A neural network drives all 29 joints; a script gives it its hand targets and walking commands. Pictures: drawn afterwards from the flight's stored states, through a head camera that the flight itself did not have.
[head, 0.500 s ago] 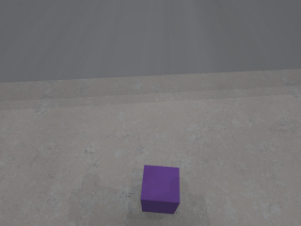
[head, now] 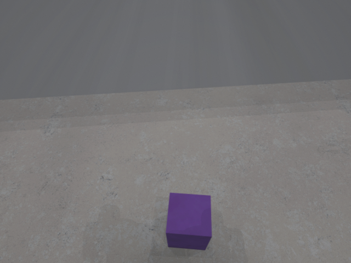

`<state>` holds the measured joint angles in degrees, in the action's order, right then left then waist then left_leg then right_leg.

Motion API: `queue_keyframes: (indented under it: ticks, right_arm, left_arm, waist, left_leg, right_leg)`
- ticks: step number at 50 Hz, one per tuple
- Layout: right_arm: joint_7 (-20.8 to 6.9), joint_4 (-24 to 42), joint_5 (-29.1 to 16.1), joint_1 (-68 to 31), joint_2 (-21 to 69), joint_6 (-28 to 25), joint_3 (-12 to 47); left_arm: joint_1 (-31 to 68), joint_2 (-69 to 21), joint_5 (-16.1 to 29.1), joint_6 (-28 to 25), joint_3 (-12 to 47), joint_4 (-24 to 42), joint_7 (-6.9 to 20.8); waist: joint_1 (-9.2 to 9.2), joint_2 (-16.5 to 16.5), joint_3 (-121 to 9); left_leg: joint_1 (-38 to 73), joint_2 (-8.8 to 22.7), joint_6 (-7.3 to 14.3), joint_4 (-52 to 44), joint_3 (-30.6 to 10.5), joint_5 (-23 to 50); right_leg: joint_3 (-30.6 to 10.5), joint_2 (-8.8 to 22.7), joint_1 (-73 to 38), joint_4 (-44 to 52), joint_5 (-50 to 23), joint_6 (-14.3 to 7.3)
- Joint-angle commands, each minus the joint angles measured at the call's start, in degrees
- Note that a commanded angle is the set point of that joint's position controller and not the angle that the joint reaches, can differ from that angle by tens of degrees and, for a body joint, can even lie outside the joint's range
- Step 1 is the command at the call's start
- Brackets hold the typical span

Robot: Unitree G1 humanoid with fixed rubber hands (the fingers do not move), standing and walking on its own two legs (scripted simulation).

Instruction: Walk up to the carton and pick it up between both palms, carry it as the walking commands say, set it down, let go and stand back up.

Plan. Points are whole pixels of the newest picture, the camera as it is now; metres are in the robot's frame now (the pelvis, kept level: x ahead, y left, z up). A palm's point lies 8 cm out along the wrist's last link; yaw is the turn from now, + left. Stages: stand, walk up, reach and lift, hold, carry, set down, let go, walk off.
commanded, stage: reach and lift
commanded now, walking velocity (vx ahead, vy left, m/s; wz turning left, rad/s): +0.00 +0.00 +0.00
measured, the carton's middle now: (188, 222) +0.37 -0.03 -0.63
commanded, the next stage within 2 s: none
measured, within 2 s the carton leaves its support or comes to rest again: neither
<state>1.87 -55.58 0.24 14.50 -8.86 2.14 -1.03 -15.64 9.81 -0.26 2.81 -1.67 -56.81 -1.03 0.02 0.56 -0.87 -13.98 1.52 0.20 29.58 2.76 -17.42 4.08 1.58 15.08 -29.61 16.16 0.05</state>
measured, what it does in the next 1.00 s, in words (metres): lowers itself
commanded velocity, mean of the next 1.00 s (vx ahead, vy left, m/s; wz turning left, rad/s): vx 0.00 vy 0.00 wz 0.00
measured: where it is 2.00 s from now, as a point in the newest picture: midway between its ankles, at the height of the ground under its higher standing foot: outside the picture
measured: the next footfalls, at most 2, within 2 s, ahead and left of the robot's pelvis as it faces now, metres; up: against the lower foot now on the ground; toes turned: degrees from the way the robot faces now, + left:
none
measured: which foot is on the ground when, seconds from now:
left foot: down 0.00-1.00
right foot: down 0.00-1.00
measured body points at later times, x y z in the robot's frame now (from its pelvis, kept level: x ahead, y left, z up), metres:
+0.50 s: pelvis -0.04 +0.01 -0.04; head +0.08 +0.01 +0.40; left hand +0.16 +0.23 -0.17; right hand +0.14 -0.20 -0.18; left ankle -0.02 +0.12 -0.74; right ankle -0.01 -0.11 -0.74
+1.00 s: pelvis -0.09 +0.01 -0.09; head +0.14 +0.01 +0.31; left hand +0.30 +0.20 -0.20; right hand +0.29 -0.18 -0.21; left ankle -0.02 +0.12 -0.74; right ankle -0.01 -0.11 -0.74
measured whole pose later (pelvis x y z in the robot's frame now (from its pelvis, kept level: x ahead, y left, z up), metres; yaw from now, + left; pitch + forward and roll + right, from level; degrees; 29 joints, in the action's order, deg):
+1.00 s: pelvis -0.09 +0.01 -0.09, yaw +0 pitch +28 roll -1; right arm 2.9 -37.7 -0.3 -32.3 -6.8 14.2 -10.5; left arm 35.4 9.5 1.3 14.8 -9.3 -40.3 -0.9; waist 0.0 0.3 1.3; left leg -67.6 1.9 0.3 59.8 1.9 -20.0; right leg 3.2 2.3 67.8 -58.1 18.0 0.1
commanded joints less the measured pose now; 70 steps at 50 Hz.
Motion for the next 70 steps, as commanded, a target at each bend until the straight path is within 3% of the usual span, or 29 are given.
queue_keyframes:
  ticks: [1, 2, 5, 6, 9, 11, 17, 20, 21, 23, 25, 30, 31, 33, 35, 37, 40, 44, 47, 54, 55, 58, 59, 60, 61, 64, 67, 68, 70]
  right_arm:
    - [-0.33, 25.62, -2.35, -27.25, -12.38, 7.67, -0.37]
    - [-1.18, 25.79, -1.72, -23.6, -12.97, 11.18, -0.85]
    - [-2.06, 22.81, -2.05, -14.92, -12.67, 21.68, -2.16]
    - [-2.81, 22.16, -3.05, -10.65, -11.34, 24.06, -0.88]
    - [-3.01, 23.79, -2.58, -9.78, -8.69, 27.44, -0.88]
    - [-3.44, 23.88, -2.07, -9.89, -7.11, 26.57, -0.85]
    - [-3.7, 27.57, 1.82, -11.68, -4.81, 13.33, -5.06]
    - [-2.89, 27.15, 1.54, -14.71, -3.13, 8.52, -5.98]
    - [-2.78, 28.04, 1.48, -16.48, -4.27, 7.7, -5.9]
    - [-2.02, 31.32, 0.81, -18.61, -4.43, 7.35, -7.41]
    - [-1.24, 32.69, 0.98, -25.02, -6.79, 8.12, -9.22]
    - [-1.85, 33.73, -1.75, -37.45, -8.85, 12.86, -9.58]
    - [-1.59, 33.98, -1.91, -39.33, -9.17, 13.65, -9.0]
    - [-1.96, 32.61, -2.57, -46.57, -8.67, 14.6, -8.28]
    - [-2.02, 28.17, -1.77, -44.26, -9.09, 15.96, -10.04]
    - [-2.0, 26.36, -3.59, -47.36, -3.56, 15.93, -7.67]
    - [-1.21, 22.82, -1.99, -50.8, -3.03, 14.96, -9.32]
    - [0.54, 21.91, -2.43, -56.62, -3.21, 12.52, -12.2]
    - [1.65, 20.01, -1.7, -59.33, -4.56, 10.13, -13.78]
    - [3.8, 28.3, -3.38, -66.92, -6.41, 3.29, -12.72]
    - [3.5, 26.22, -3.02, -67.61, -7.34, 2.82, -13.95]
    - [3.09, 23.72, -2.78, -65.18, -5.18, 2.38, -12.95]
    - [2.85, 22.84, -4.02, -70.95, -3.02, 2.12, -10.83]
    - [3.14, 25.17, -3.26, -70.43, -5.56, 1.84, -14.1]
    - [3.13, 26.62, -4.19, -73.75, -5.08, 1.47, -12.58]
    - [2.47, 22.5, -2.73, -77.17, -5.04, 0.79, -14.77]
    - [2.3, 22.3, -1.67, -76.4, -3.91, 0.77, -14.7]
    - [2.6, 21.77, -0.26, -72.16, -2.96, 0.94, -15.42]
    - [2.15, 19.23, -0.02, -69.71, -2.2, 0.44, -17.53]
  left_arm:
    - [29.87, 9.78, 3.86, 5.63, 3.02, 29.83, -0.48]
    - [25.65, 10.8, 3.87, 8.96, 2.65, 29.58, -0.19]
    - [16.03, 8.35, 5.05, 20.84, 3.77, 25.01, 0.46]
    - [11.55, 6.64, 3.3, 24.11, 3.48, 25.27, -0.1]
    - [8.62, 3.59, 2.12, 28.79, 3.17, 24.03, -0.88]
    - [7.96, 3.47, 0.12, 27.86, 0.96, 24.71, -0.52]
    - [14.18, 1.67, 0.67, 14.58, -2.46, 27.34, 2.47]
    - [19.7, 2.56, -0.68, 9.63, -3.01, 27.88, 2.7]
    - [19.32, 1.69, -1.18, 8.32, -3.92, 29.18, 2.86]
    - [25.83, 2.78, -1.1, 7.3, -5.01, 34.58, 2.78]
    - [31.97, 3.24, 0.19, 8.25, -4.99, 34.57, 2.52]
    - [40.68, 5.02, -0.58, 13.49, -5.62, 31.35, 0.76]
    - [39.6, 4.9, 0.09, 14.64, -5.8, 28.46, 0.25]
    - [47.52, 3.41, 0.98, 15.68, -5.19, 28.59, -0.06]
    - [47.69, 3.07, 0.6, 16.81, -4.28, 26.51, -0.62]
    - [48.19, 3.45, -0.16, 16.45, -6.16, 23.4, -0.59]
    - [52.86, 3.31, -0.65, 15.05, -8.52, 20.53, -0.61]
    - [60.59, 6.39, -1.33, 11.49, -10.91, 21.83, -0.75]
    - [64.48, 5.79, 0.41, 9.55, -9.67, 21.32, -0.94]
    - [72.05, 11.27, 0.21, 2.62, -12.92, 25.92, -1.84]
    - [71.78, 10.15, -0.07, 2.32, -12.14, 24.65, -1.95]
    - [69.87, 9.37, -0.27, 1.69, -13.41, 20.46, -1.2]
    - [72.08, 9.42, 0.88, 1.14, -13.35, 16.7, -0.97]
    - [72.05, 10.06, 0.05, 0.97, -14.6, 20.42, -1.44]
    - [76.54, 13.21, -0.54, 0.19, -15.98, 22.56, -1.45]
    - [79.15, 8.47, 0.56, 0.13, -14.21, 18.66, -1.04]
    - [79.74, 8.14, -0.74, 0.05, -15.07, 19.52, -0.55]
    - [77.99, 10.54, -2.1, -0.9, -17.08, 20.48, -0.72]
    - [75.5, 6.47, -2.77, -0.55, -16.36, 17.41, -0.11]
  waist:
    - [1.54, -7.09, -3.89]
    - [-1.3, -3.99, -3.1]
    - [-1.26, -1.78, -0.31]
    - [-0.77, 2.92, -4.05]
    - [-1.04, 0.41, -10.01]
    - [-2.3, -1.86, -10.96]
    - [0.92, -4.66, -21.38]
    - [1.6, -1.69, -24.55]
    - [-0.27, 0.36, -23.57]
    - [1.28, 1.88, -27.98]
    - [1.7, -0.64, -26.88]
    - [-1.2, 4.45, -23.17]
    - [-1.73, 0.13, -23.03]
    - [-1.5, 2.17, -24.03]
    - [0.52, 3.5, -23.67]
    - [-2.32, 2.8, -22.13]
    - [-0.64, -1.77, -24.11]
    - [-0.46, 2.0, -32.68]
    - [2.35, 1.59, -39.96]
    - [0.66, -1.45, -63.59]
    - [0.66, 1.02, -60.31]
    - [0.65, -2.19, -60.08]
    - [-2.09, -3.75, -54.97]
    - [-0.13, -0.96, -63.61]
    - [-3.44, -2.71, -66.25]
    - [0.03, -2.13, -62.2]
    - [-0.63, -0.71, -68.42]
    - [-0.87, -3.99, -70.22]
    - [0.49, 0.89, -66.48]
  left_leg:
    - [-11.46, -0.93, 2.83, 2.02, -0.46, -11.26]
    - [-11.77, -0.98, 2.49, 1.16, -0.95, -10.42]
    - [-13.77, -0.96, 1.97, 2.04, -2.11, -2.91]
    - [-12.13, -0.74, 1.72, 1.43, -2.19, -0.07]
    - [-11.55, -1.42, 2.22, 3.14, -4.26, 13.43]
    - [-13.05, -2.45, 2.78, 4.09, -4.92, 18.39]
    - [-20.23, -2.88, 1.69, 13.09, -5.97, 29.7]
    - [-22.66, -2.66, 1.31, 16.45, -5.11, 23.94]
    - [-21.66, -2.51, 0.35, 17.89, -5.14, 26.36]
    - [-22.66, -2.92, -0.23, 19.4, -4.09, 24.13]
    - [-26.36, -2.77, -0.07, 19.3, -3.24, 11.75]
    - [-27.84, -2.2, -0.83, 17.65, -2.79, -7.64]
    - [-28.86, -1.66, -0.17, 16.62, -2.93, -8.46]
    - [-29.95, -1.65, 0.2, 17.24, -3.43, -10.13]
    - [-29.88, -2.3, -0.57, 18.24, -3.45, -8.01]
    - [-33.44, -2.82, 0.2, 18.68, -2.05, -7.9]
    - [-38.58, -4.09, 0.26, 21.32, -1.66, -3.86]
    - [-38.93, -4.81, -0.58, 22.95, -1.7, -1.49]
    - [-37.0, -5.1, -1.37, 24.83, -2.38, 3.54]
    - [-37.77, -6.09, -0.95, 30.57, -2.14, 21.46]
    - [-37.73, -6.01, -1.37, 30.0, -2.73, 21.74]
    - [-40.52, -6.13, -1.0, 29.22, -2.34, 23.08]
    - [-46.66, -6.09, -0.35, 29.78, -2.54, 19.75]
    - [-42.02, -6.47, -0.9, 29.77, -1.88, 21.81]
    - [-42.56, -6.17, -0.39, 30.18, -1.65, 21.16]
    - [-44.95, -6.01, -0.82, 30.58, -2.75, 23.69]
    - [-43.41, -6.11, -1.23, 30.36, -3.34, 27.46]
    - [-47.63, -6.09, -1.1, 30.47, -3.11, 30.03]
    - [-44.53, -5.95, -1.31, 29.75, -3.25, 31.08]
  right_leg:
    - [-0.83, -1.56, 8.2, -0.58, 11.38, 0.78]
    - [0.5, -1.53, 7.34, -1.24, 10.82, 0.2]
    - [-3.61, -1.88, 6.04, -4.05, -1.39, -0.47]
    - [-3.75, -1.49, 5.41, -4.8, -4.59, -0.74]
    - [-5.1, -2.32, 4.69, -4.97, -15.4, -1.36]
    - [-6.05, -1.74, 3.66, -5.64, -22.37, -0.5]
    - [-7.1, -1.02, 8.91, -14.53, -38.79, 0.02]
    - [-5.18, -1.42, 14.8, -17.97, -29.62, 1.43]
    - [-5.12, -2.1, 16.16, -18.75, -26.24, 0.88]
    - [-4.99, -2.56, 17.76, -18.98, -23.46, 1.26]
    - [-4.38, -2.28, 18.65, -18.95, -13.68, 1.56]
    - [-2.5, -2.2, 25.9, -18.58, 6.93, 0.81]
    - [-2.19, -2.58, 24.97, -18.47, 8.1, 0.91]
    - [-2.07, -2.39, 26.46, -19.7, 9.84, 0.59]
    - [-1.67, -2.65, 30.51, -20.9, 7.24, 0.13]
    - [-2.45, -2.65, 30.4, -20.69, 8.61, 0.37]
    - [-3.18, -2.78, 30.66, -21.16, 5.23, 1.3]
    - [-3.86, -3.17, 30.86, -23.61, 0.84, 1.23]
    - [-3.37, -3.9, 32.45, -25.0, -5.04, 0.94]
    - [-4.84, -5.23, 28.19, -30.58, -26.1, 1.73]
    - [-4.74, -5.44, 32.22, -30.67, -24.69, 1.42]
    - [-4.71, -5.5, 31.59, -29.14, -26.62, 1.52]
    - [-5.51, -5.1, 33.73, -30.23, -23.56, 1.94]
    - [-5.66, -5.82, 29.25, -30.04, -26.46, 1.61]
    - [-6.78, -5.09, 27.34, -30.34, -26.78, 1.69]
    - [-5.4, -5.67, 34.5, -30.4, -27.59, 1.64]
    - [-6.17, -5.67, 31.02, -30.89, -32.64, 1.35]
    - [-6.83, -5.69, 25.98, -31.52, -38.89, 1.58]
    - [-6.21, -5.73, 33.01, -30.34, -36.28, 1.77]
